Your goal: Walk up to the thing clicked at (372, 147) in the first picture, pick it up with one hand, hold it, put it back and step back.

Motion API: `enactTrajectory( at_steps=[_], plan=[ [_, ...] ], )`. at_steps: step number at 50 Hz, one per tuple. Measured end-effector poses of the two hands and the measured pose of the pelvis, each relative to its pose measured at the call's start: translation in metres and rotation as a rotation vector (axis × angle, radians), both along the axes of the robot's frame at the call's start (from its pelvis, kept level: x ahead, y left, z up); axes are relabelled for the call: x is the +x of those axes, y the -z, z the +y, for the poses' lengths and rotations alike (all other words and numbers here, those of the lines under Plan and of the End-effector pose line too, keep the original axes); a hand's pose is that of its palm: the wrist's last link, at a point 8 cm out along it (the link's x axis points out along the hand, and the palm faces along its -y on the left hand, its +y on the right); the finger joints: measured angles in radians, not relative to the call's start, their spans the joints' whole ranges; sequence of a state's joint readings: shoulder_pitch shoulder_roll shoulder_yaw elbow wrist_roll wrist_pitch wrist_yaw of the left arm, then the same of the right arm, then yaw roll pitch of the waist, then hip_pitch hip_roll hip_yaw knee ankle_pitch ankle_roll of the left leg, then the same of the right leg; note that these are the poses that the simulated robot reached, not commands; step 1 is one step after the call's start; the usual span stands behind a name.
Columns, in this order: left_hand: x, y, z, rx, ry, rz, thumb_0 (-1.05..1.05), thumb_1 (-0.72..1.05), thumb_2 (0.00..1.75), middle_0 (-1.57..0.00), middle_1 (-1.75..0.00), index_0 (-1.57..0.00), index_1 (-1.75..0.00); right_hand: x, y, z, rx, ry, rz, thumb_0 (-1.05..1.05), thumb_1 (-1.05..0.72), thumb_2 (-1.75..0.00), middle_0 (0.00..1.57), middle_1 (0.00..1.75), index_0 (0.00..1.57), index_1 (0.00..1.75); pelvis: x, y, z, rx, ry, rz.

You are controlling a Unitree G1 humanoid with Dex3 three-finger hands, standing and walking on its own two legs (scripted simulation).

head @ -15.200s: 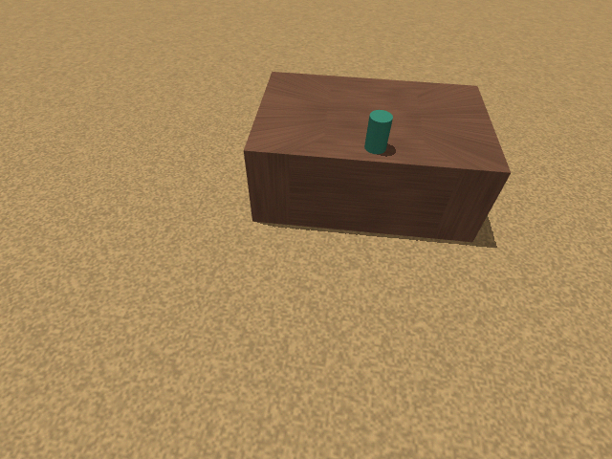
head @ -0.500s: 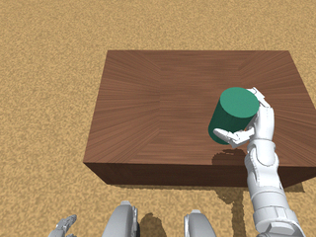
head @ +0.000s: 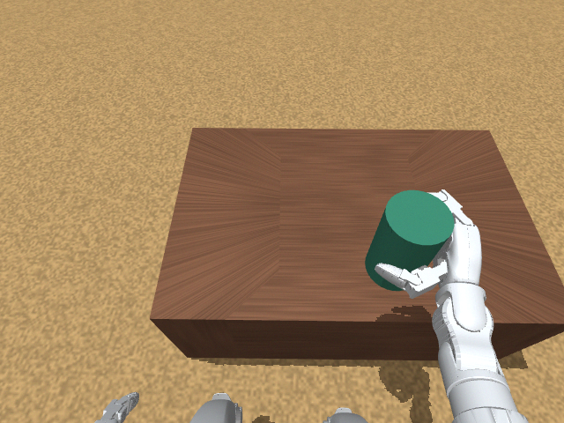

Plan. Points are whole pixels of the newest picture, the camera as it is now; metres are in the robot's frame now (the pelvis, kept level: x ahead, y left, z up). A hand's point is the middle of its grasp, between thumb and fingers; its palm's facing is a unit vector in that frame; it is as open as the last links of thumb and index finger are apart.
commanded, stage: lift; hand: right
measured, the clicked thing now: (404, 243) +0.36 -0.16 +0.04
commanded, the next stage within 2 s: hold in 0.36 s
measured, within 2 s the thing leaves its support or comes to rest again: neither
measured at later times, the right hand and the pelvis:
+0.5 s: hand (417, 242) +0.35 -0.17 +0.07, palm faces +0.14 +0.99 -0.02, open 11.5 cm; pelvis +0.01 +0.00 +0.02, yaw +0 degrees
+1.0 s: hand (427, 247) +0.33 -0.17 +0.08, palm faces +0.15 +0.99 -0.02, open 11.5 cm; pelvis +0.01 +0.00 +0.03, yaw +0 degrees
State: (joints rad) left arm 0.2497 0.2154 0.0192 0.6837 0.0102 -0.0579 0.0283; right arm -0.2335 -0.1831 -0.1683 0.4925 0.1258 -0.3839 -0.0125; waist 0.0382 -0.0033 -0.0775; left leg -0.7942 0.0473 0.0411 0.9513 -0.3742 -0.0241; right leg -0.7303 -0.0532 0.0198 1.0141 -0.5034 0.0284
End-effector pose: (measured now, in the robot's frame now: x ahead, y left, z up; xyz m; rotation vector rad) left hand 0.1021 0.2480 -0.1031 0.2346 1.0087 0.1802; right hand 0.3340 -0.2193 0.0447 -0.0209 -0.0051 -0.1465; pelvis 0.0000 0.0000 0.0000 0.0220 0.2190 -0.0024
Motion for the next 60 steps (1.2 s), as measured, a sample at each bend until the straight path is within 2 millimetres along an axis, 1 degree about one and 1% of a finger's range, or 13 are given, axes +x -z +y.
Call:
enactTrajectory(
  at_steps=[9, 17, 27, 34, 54, 60],
  plan=[
    [0.006, -0.009, -0.004, -0.009, 0.004, -0.014, 0.01, 0.90, 0.90, -0.19, -0.30, -0.19, -0.30, -0.004, -0.011, 0.001, 0.000, -0.003, -0.007, -0.01, 0.59, -1.01, 0.69, 1.04, 0.68, 1.04, 0.004, -0.009, -0.001, -0.002, -0.002, -0.027],
    [0.012, -0.014, -0.003, -0.010, 0.005, -0.032, 0.01, 0.90, 0.90, -0.19, -0.30, -0.20, -0.30, -0.009, -0.018, 0.002, 0.002, -0.005, -0.008, -0.01, 0.59, -1.01, 0.69, 1.04, 0.68, 1.03, 0.006, -0.013, 0.000, -0.003, -0.003, -0.048],
    [0.019, -0.021, 0.000, 0.000, 0.008, -0.046, 0.01, 0.91, 0.90, -0.19, -0.30, -0.20, -0.31, -0.013, -0.024, 0.002, 0.006, -0.001, -0.007, -0.01, 0.59, -1.01, 0.69, 1.04, 0.68, 1.03, 0.009, -0.019, 0.001, -0.003, 0.001, -0.065],
    [0.023, -0.025, -0.002, -0.002, 0.011, -0.055, 0.01, 0.90, 0.90, -0.20, -0.30, -0.20, -0.31, -0.015, -0.028, 0.002, 0.005, -0.002, -0.012, -0.01, 0.59, -1.01, 0.69, 1.04, 0.68, 1.03, 0.011, -0.021, 0.001, -0.004, 0.001, -0.076],
    [0.024, -0.031, -0.011, -0.017, 0.024, -0.085, 0.01, 0.91, 0.90, -0.20, -0.31, -0.20, -0.31, -0.032, -0.039, -0.003, 0.003, 0.006, -0.020, -0.01, 0.59, -1.01, 0.69, 1.04, 0.68, 1.03, 0.006, -0.027, -0.002, -0.003, 0.003, -0.112],
    [0.025, -0.034, -0.012, -0.016, 0.029, -0.098, 0.01, 0.91, 0.90, -0.20, -0.31, -0.20, -0.31, -0.035, -0.041, -0.002, 0.003, 0.000, -0.018, -0.01, 0.59, -1.01, 0.69, 1.04, 0.68, 1.03, 0.004, -0.028, -0.001, -0.004, 0.004, -0.119]
  ],
)
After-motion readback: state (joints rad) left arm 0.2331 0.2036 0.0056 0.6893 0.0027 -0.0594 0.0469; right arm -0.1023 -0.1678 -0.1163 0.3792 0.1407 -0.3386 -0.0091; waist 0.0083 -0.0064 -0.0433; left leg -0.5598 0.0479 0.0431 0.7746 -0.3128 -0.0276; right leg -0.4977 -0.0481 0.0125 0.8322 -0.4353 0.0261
